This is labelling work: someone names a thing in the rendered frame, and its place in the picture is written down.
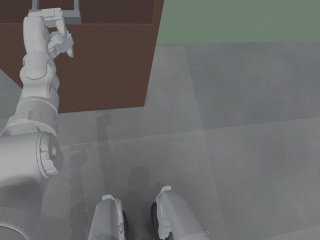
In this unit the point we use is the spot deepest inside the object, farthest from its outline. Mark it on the drawer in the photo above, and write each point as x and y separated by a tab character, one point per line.
91	11

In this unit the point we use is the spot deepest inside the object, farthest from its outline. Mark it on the robot right foot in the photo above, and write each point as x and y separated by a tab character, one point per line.
155	222

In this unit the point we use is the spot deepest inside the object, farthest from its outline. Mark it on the robot left hand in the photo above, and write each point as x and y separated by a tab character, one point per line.
37	38

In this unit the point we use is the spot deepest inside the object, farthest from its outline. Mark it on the right robot shin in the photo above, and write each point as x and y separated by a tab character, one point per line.
164	226

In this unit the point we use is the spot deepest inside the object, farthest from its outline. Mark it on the handle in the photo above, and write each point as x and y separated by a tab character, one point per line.
70	16

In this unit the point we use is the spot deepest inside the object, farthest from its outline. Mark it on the cabinet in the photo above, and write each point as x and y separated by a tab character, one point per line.
110	67

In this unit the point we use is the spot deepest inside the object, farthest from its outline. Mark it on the robot left forearm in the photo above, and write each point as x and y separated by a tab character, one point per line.
37	108

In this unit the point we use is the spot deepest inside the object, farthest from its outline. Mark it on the robot left upper arm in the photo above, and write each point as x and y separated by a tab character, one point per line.
27	164

